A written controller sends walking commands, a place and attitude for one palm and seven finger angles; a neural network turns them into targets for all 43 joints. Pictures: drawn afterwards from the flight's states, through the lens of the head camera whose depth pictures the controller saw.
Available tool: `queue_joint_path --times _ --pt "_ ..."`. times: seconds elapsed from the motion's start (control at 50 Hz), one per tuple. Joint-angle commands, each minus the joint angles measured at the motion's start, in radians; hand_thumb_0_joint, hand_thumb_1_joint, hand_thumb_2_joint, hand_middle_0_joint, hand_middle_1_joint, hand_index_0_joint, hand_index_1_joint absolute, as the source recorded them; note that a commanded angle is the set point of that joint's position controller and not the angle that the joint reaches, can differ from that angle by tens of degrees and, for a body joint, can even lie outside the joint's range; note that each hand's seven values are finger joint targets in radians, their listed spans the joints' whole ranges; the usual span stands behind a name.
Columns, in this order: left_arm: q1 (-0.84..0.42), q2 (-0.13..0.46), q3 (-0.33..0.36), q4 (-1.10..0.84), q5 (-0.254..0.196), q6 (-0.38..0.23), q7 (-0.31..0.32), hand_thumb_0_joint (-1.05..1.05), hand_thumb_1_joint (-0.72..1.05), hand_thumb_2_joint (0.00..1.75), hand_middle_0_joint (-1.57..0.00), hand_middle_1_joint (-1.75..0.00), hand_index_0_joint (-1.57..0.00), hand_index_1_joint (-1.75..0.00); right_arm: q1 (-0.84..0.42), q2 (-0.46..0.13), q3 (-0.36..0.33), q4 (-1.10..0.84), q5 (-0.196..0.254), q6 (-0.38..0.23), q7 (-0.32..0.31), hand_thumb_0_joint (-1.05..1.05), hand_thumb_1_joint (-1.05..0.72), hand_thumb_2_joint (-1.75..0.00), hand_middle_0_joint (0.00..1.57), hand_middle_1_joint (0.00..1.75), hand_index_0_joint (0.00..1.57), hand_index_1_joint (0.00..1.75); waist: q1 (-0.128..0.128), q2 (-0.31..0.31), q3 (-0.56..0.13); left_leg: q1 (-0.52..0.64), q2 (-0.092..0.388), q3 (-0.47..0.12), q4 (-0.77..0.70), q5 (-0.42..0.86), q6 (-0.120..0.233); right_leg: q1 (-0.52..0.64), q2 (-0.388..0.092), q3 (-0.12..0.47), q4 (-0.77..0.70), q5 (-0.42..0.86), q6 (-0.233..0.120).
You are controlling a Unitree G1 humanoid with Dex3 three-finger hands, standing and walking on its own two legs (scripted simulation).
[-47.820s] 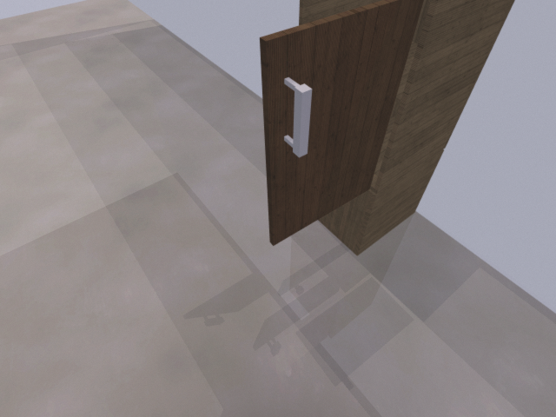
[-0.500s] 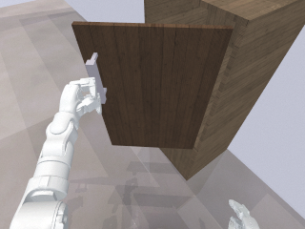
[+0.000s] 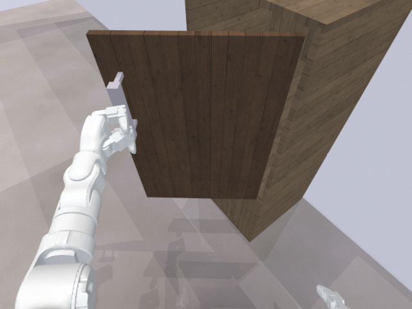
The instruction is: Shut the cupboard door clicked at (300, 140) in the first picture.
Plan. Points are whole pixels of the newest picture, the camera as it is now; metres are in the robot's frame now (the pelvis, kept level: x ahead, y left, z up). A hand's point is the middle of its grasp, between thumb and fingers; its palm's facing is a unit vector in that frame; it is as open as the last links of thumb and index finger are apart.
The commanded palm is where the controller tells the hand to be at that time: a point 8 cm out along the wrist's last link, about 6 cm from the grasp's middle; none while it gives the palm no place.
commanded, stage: push the door shut along its arc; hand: left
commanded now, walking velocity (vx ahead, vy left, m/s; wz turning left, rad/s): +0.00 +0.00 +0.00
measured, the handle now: (125, 108) +0.50 +0.20 +0.12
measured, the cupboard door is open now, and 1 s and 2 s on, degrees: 51 35 26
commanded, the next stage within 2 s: pull the fist back off the door in 1.90 s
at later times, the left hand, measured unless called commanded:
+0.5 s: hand (132, 118) +0.46 +0.17 +0.12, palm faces -0.10 -0.99 -0.01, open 3.2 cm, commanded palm +0.45 +0.22 +0.12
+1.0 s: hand (146, 102) +0.52 +0.15 +0.12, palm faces -0.21 -0.98 +0.00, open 3.2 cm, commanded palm +0.52 +0.19 +0.12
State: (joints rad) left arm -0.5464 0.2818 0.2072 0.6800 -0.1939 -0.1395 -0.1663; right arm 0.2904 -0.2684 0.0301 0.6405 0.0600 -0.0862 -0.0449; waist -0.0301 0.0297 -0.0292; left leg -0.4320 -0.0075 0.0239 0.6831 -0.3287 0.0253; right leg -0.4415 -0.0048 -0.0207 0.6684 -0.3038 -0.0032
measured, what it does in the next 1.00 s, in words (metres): stands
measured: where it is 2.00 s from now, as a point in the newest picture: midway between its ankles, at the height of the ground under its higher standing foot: outside the picture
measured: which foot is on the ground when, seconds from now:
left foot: down 0.00-1.00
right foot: down 0.00-1.00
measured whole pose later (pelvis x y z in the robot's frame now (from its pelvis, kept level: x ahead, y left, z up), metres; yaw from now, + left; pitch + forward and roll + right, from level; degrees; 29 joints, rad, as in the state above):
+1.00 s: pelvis -0.01 +0.01 -0.02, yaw +0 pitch +16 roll -2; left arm -1.14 0.52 0.24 1.30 -0.15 -0.24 -0.38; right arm 0.39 -0.30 0.04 0.70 0.03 -0.09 -0.03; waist -0.17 0.03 -0.04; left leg -0.75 0.00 0.00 0.85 -0.37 0.04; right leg -0.73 0.00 -0.04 0.79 -0.33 0.01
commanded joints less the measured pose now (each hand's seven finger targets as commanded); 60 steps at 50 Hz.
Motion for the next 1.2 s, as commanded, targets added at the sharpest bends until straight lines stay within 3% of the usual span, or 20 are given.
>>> queue_joint_path --times 0.0,0.04,0.06,0.14,0.16,0.2,0.24,0.32,0.44,0.48,0.52,0.6,0.66,0.8,0.86,0.94,1.0,1.08,1.14,1.18 --pt "-0.448 0.192 0.038 -0.176 -0.006 -0.072 0.004 0.00 0.90 0.90 -1.30 -1.50 -1.30 -1.50 -0.024 -0.133 -0.045 -0.128 0.004 -0.044 -0.015 0.00 -0.90 -0.90 0.20 0.30 0.20 0.30 -0.014 -0.035 -0.276 0.100 0.001 -0.033 -0.101 0.114 0.005 0.096 0.010 0.005 -0.088 0.153 -0.020" --pt "-0.482 0.198 0.038 -0.162 -0.008 -0.083 -0.002 0.00 0.90 0.90 -1.30 -1.50 -1.30 -1.50 -0.022 -0.134 -0.043 -0.127 0.004 -0.047 -0.014 0.00 -0.90 -0.90 0.20 0.30 0.20 0.30 -0.018 -0.024 -0.281 0.102 0.000 -0.035 -0.096 0.108 0.004 0.089 0.011 0.007 -0.086 0.151 -0.021" --pt "-0.502 0.256 0.076 -0.147 -0.003 -0.093 -0.004 0.00 0.90 0.90 -1.30 -1.50 -1.30 -1.50 -0.010 -0.143 -0.044 -0.121 -0.001 -0.044 -0.017 0.00 -0.90 -0.90 0.20 0.30 0.20 0.30 -0.021 -0.038 -0.292 0.099 0.001 -0.036 -0.090 0.116 0.007 0.099 0.011 0.011 -0.084 0.158 -0.021" --pt "-0.645 0.259 0.043 -0.076 0.000 -0.121 -0.043 0.00 0.90 0.90 -1.30 -1.50 -1.30 -1.50 -0.005 -0.141 -0.039 -0.109 0.002 -0.040 -0.021 0.00 -0.90 -0.90 0.20 0.30 0.20 0.30 -0.056 -0.024 -0.300 0.081 -0.003 -0.033 -0.070 0.103 0.010 0.075 0.009 0.021 -0.074 0.162 -0.017" --pt "-0.653 0.302 0.076 -0.038 0.001 -0.125 -0.048 0.00 0.90 0.90 -1.30 -1.50 -1.30 -1.50 0.009 -0.148 -0.042 -0.101 0.000 -0.037 -0.024 0.00 -0.90 -0.90 0.20 0.30 0.20 0.30 -0.056 -0.041 -0.295 0.068 -0.002 -0.034 -0.064 0.096 0.012 0.074 0.009 0.024 -0.075 0.154 -0.015" --pt "-0.693 0.309 0.068 0.024 0.000 -0.130 -0.074 0.00 0.90 0.90 -1.30 -1.50 -1.30 -1.50 0.015 -0.152 -0.039 -0.096 0.004 -0.034 -0.025 0.00 -0.90 -0.90 0.20 0.30 0.20 0.30 -0.061 -0.022 -0.303 0.053 -0.003 -0.039 -0.060 0.097 0.010 0.064 0.008 0.025 -0.066 0.156 -0.019" --pt "-0.752 0.262 0.023 0.051 -0.005 -0.135 -0.100 0.00 0.90 0.90 -1.30 -1.50 -1.30 -1.50 0.028 -0.152 -0.041 -0.088 0.004 -0.039 -0.024 0.00 -0.90 -0.90 0.20 0.30 0.20 0.30 -0.079 0.016 -0.333 0.084 -0.002 -0.047 -0.049 0.115 0.006 0.025 0.012 0.014 -0.052 0.169 -0.021" --pt "-0.804 0.281 0.033 0.130 -0.012 -0.141 -0.129 0.00 0.90 0.90 -1.30 -1.50 -1.30 -1.50 0.066 -0.167 -0.044 -0.070 -0.001 -0.040 -0.022 0.00 -0.90 -0.90 0.20 0.30 0.20 0.30 -0.098 -0.010 -0.370 0.081 0.000 -0.060 -0.027 0.143 0.006 0.001 0.015 0.010 -0.035 0.192 -0.021" --pt "-0.870 0.297 0.038 0.185 -0.018 -0.161 -0.174 0.00 0.90 0.90 -1.30 -1.50 -1.30 -1.50 0.109 -0.184 -0.051 -0.055 -0.008 -0.038 -0.017 0.00 -0.90 -0.90 0.20 0.30 0.20 0.30 -0.111 0.015 -0.426 0.084 0.003 -0.068 -0.003 0.177 0.002 -0.030 0.019 0.007 -0.009 0.210 -0.022" --pt "-0.884 0.335 0.061 0.215 -0.018 -0.164 -0.184 0.00 0.90 0.90 -1.30 -1.50 -1.30 -1.50 0.125 -0.191 -0.051 -0.046 -0.010 -0.032 -0.018 0.00 -0.90 -0.90 0.20 0.30 0.20 0.30 -0.117 -0.002 -0.421 0.068 0.007 -0.071 0.004 0.192 0.003 -0.039 0.020 0.005 -0.005 0.222 -0.020" --pt "-0.908 0.313 0.039 0.217 -0.015 -0.169 -0.196 0.00 0.90 0.90 -1.30 -1.50 -1.30 -1.50 0.133 -0.190 -0.053 -0.046 -0.010 -0.029 -0.014 0.00 -0.90 -0.90 0.20 0.30 0.20 0.30 -0.124 0.020 -0.419 0.077 0.007 -0.073 0.007 0.193 0.002 -0.060 0.022 0.003 -0.002 0.214 -0.021" --pt "-0.952 0.319 0.035 0.232 -0.008 -0.175 -0.205 0.00 0.90 0.90 -1.30 -1.50 -1.30 -1.50 0.159 -0.196 -0.058 -0.034 -0.016 -0.027 -0.011 0.00 -0.90 -0.90 0.20 0.30 0.20 0.30 -0.138 0.048 -0.436 0.107 0.015 -0.089 0.019 0.204 -0.001 -0.116 0.029 -0.005 0.003 0.189 -0.022" --pt "-1.003 0.347 0.044 0.287 -0.003 -0.169 -0.209 0.00 0.90 0.90 -1.30 -1.50 -1.30 -1.50 0.177 -0.205 -0.057 -0.018 -0.016 -0.023 -0.014 0.00 -0.90 -0.90 0.20 0.30 0.20 0.30 -0.159 0.034 -0.384 0.066 0.016 -0.092 0.020 0.156 0.002 -0.151 0.031 -0.005 -0.003 0.144 -0.022" --pt "-1.094 0.362 0.043 0.324 0.011 -0.168 -0.223 0.00 0.90 0.90 -1.30 -1.50 -1.30 -1.50 0.207 -0.211 -0.057 -0.005 -0.026 -0.028 -0.010 0.00 -0.90 -0.90 0.20 0.30 0.20 0.30 -0.177 0.097 -0.465 0.120 0.025 -0.118 0.046 0.204 -0.007 -0.215 0.033 -0.013 0.023 0.143 -0.026" --pt "-1.127 0.399 0.065 0.370 0.022 -0.165 -0.220 0.00 0.90 0.90 -1.30 -1.50 -1.30 -1.50 0.230 -0.218 -0.056 0.005 -0.031 -0.023 -0.010 0.00 -0.90 -0.90 0.20 0.30 0.20 0.30 -0.193 0.067 -0.445 0.079 0.023 -0.118 0.061 0.199 -0.001 -0.230 0.036 -0.011 0.028 0.141 -0.023" --pt "-1.184 0.353 0.007 0.394 0.044 -0.164 -0.225 0.00 0.90 0.90 -1.30 -1.50 -1.30 -1.50 0.238 -0.217 -0.057 0.014 -0.032 -0.023 -0.005 0.00 -0.90 -0.90 0.20 0.30 0.20 0.30 -0.220 0.100 -0.445 0.087 0.028 -0.125 0.072 0.181 -0.004 -0.292 0.036 -0.013 0.033 0.112 -0.020" --pt "-1.226 0.390 0.033 0.417 0.045 -0.156 -0.237 0.00 0.90 0.90 -1.30 -1.50 -1.30 -1.50 0.256 -0.223 -0.059 0.021 -0.035 -0.019 -0.008 0.00 -0.90 -0.90 0.20 0.30 0.20 0.30 -0.231 0.079 -0.472 0.086 0.028 -0.128 0.087 0.200 0.000 -0.289 0.039 -0.014 0.040 0.127 -0.020" --pt "-1.257 0.389 0.028 0.392 0.045 -0.153 -0.262 0.00 0.90 0.90 -1.30 -1.50 -1.30 -1.50 0.272 -0.224 -0.062 0.027 -0.044 -0.017 -0.008 0.00 -0.90 -0.90 0.20 0.30 0.20 0.30 -0.227 0.139 -0.550 0.147 0.030 -0.137 0.117 0.285 -0.007 -0.316 0.042 -0.018 0.058 0.163 -0.023" --pt "-1.260 0.402 0.037 0.433 0.044 -0.134 -0.271 0.00 0.90 0.90 -1.30 -1.50 -1.30 -1.50 0.282 -0.227 -0.063 0.034 -0.044 -0.008 -0.009 0.00 -0.90 -0.90 0.20 0.30 0.20 0.30 -0.242 0.093 -0.504 0.100 0.031 -0.130 0.123 0.260 -0.001 -0.323 0.045 -0.019 0.052 0.161 -0.020" --pt "-1.296 0.424 0.048 0.440 0.045 -0.128 -0.270 0.00 0.90 0.90 -1.30 -1.50 -1.30 -1.50 0.289 -0.229 -0.060 0.040 -0.045 -0.007 -0.012 0.00 -0.90 -0.90 0.20 0.30 0.20 0.30 -0.248 0.107 -0.502 0.092 0.029 -0.128 0.126 0.268 0.002 -0.324 0.046 -0.018 0.053 0.166 -0.020"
